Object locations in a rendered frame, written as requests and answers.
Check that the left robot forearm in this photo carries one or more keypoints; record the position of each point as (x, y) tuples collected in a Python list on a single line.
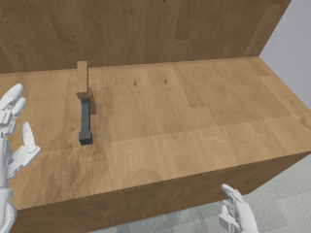
[(8, 211)]

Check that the left robot hand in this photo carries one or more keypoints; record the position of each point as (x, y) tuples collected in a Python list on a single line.
[(11, 106)]

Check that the tap lever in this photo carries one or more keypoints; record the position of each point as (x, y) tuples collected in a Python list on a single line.
[(85, 136)]

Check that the right robot hand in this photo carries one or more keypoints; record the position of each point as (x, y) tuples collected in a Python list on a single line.
[(239, 217)]

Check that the counter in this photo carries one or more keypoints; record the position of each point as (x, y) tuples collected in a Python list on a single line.
[(180, 104)]

